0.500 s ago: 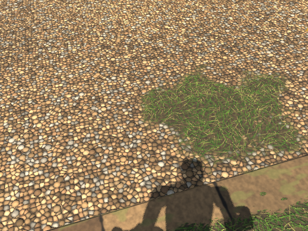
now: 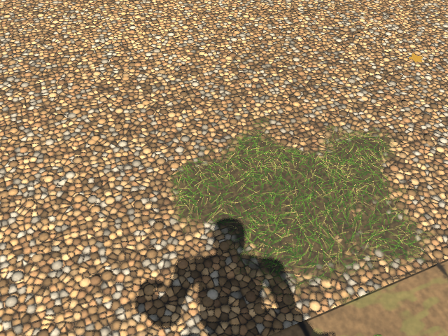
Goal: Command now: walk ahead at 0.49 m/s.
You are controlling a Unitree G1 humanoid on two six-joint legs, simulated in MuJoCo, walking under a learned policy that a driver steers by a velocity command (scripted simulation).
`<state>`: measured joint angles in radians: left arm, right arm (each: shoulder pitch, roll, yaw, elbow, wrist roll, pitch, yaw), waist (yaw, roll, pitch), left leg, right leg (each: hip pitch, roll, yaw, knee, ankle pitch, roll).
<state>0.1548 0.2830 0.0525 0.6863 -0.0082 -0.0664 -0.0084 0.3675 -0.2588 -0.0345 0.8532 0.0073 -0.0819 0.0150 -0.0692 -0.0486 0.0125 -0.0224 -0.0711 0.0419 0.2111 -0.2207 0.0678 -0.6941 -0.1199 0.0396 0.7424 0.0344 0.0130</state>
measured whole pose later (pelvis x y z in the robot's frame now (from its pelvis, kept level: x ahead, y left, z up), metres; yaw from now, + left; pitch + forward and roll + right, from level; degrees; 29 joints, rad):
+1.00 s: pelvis +0.57 +0.04 -0.03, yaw +1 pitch +2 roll +0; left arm 0.20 0.30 0.05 0.80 -0.01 -0.07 0.01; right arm 0.32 -0.25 -0.04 0.87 0.00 -0.08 0.03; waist -0.03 -0.04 0.02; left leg -0.16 -0.07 0.03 0.33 -0.20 0.08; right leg -0.64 -0.11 0.03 1.05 -0.21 0.01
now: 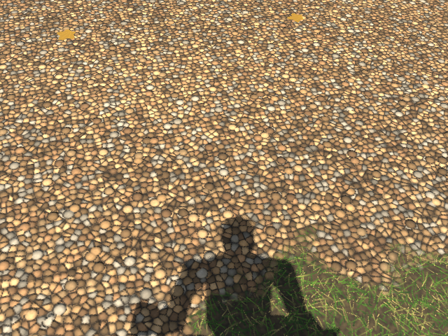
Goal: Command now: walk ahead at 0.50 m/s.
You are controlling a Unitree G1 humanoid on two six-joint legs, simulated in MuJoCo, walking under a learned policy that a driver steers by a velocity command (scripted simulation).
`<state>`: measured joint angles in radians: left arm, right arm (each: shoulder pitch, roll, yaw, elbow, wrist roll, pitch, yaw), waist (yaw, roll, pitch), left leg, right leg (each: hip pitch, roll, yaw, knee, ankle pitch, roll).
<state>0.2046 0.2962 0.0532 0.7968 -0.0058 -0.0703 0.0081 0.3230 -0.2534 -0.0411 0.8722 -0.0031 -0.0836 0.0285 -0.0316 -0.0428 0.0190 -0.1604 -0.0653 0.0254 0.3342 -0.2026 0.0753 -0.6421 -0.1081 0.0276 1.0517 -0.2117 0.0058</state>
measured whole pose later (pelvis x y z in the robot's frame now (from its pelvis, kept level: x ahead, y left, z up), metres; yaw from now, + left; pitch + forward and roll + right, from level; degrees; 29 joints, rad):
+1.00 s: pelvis +0.50 +0.12 +0.00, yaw +30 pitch +1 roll -1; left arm 0.09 0.31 0.07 0.80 0.00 -0.10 0.00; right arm 0.30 -0.27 -0.07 0.73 0.01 -0.05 0.02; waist -0.03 -0.03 0.06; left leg -0.24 -0.09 -0.04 0.39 -0.16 0.10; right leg -0.58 -0.10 0.05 1.03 -0.27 0.02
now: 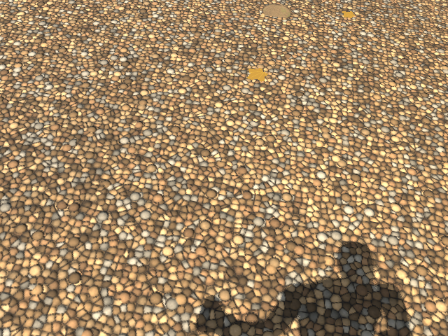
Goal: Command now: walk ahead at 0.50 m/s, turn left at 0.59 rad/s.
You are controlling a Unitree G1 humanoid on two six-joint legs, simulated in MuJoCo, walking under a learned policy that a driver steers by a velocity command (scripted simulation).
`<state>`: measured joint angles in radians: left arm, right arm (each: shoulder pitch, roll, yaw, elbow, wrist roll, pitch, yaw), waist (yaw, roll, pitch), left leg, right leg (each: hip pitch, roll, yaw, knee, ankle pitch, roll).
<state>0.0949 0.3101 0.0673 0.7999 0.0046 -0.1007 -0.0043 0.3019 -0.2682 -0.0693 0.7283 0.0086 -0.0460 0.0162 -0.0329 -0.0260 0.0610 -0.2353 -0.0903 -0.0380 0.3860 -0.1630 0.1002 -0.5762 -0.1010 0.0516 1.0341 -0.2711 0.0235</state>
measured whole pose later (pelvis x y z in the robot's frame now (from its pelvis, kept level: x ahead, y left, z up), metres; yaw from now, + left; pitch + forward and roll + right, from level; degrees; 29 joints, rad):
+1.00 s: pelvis +0.24 -0.03 -0.02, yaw +9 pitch +0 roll +1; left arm 0.19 0.32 0.07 0.82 0.01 0.02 -0.03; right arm 0.11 -0.29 -0.07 0.68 -0.01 0.04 -0.06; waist 0.03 0.03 0.05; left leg -0.37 0.05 0.03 0.84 -0.51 -0.04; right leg -0.34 0.02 -0.05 0.65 -0.32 -0.07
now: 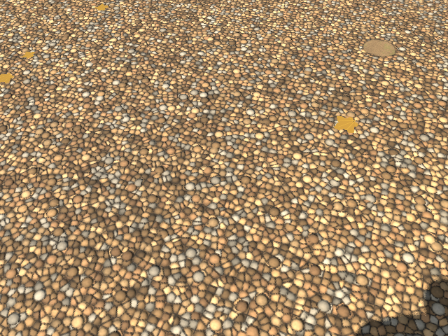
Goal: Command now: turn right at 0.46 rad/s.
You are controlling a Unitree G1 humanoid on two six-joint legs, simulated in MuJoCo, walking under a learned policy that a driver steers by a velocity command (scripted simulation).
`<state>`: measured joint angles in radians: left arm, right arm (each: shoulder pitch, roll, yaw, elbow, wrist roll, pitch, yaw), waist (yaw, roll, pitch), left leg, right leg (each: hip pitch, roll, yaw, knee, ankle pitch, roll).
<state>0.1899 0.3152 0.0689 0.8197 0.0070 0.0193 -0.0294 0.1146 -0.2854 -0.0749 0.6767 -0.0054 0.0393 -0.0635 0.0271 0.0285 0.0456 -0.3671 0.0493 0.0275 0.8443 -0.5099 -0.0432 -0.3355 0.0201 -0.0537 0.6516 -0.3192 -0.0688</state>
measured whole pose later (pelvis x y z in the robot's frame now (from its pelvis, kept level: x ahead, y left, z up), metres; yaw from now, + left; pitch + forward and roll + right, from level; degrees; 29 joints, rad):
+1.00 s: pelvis +0.26 -0.14 +0.01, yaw -33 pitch +2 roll +0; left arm 0.21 0.28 0.06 0.68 0.00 -0.05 -0.04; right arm 0.27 -0.31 -0.05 0.75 0.02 -0.10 -0.01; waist -0.01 0.02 0.06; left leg -0.47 0.12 -0.02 1.20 -0.33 0.00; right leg -0.34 0.07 -0.03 0.50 -0.19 -0.08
